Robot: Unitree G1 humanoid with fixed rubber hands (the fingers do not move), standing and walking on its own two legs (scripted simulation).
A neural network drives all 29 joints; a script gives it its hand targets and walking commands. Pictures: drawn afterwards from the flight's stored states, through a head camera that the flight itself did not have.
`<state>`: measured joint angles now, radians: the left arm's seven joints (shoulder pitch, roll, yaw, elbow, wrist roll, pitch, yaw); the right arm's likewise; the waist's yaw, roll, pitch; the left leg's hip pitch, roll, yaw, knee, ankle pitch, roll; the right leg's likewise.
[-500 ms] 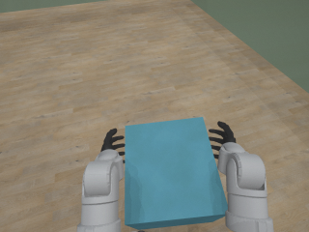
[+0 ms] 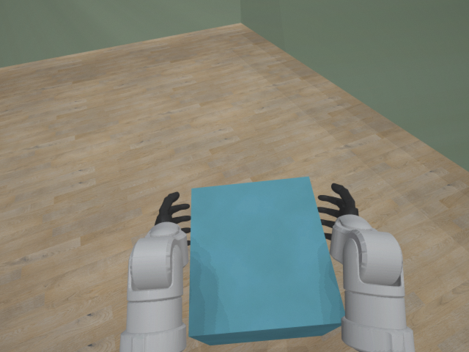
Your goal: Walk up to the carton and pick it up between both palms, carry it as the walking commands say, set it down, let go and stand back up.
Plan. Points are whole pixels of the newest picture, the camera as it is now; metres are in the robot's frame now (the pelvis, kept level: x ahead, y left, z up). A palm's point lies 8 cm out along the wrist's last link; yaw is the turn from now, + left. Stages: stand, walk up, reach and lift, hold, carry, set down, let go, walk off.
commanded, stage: carry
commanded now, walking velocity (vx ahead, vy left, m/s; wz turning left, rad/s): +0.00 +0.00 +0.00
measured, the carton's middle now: (258, 263) +0.29 -0.02 +0.01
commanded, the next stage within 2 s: none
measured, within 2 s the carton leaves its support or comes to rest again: neither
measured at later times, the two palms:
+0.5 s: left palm (132, 203) +0.39 +0.20 +0.08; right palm (282, 182) +0.40 -0.08 +0.09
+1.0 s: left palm (76, 201) +0.41 +0.32 +0.07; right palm (216, 157) +0.47 +0.04 +0.11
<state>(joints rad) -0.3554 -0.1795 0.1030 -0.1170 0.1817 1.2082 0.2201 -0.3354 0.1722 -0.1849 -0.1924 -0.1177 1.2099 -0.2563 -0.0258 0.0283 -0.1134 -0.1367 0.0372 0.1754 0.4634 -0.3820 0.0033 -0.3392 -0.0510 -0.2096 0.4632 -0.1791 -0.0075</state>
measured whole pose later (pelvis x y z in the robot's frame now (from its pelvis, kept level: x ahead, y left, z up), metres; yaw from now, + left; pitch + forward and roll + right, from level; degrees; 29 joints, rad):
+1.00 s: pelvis +0.14 +0.11 -0.02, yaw +7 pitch +2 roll -3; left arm -0.38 -0.18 0.15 -0.23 0.16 1.19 0.26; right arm -0.44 0.21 -0.22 -0.17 -0.12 1.15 -0.24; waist 0.04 -0.07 -0.02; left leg -0.46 0.08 0.00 0.61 -0.12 -0.03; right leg -0.31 -0.11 0.00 0.68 -0.38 0.04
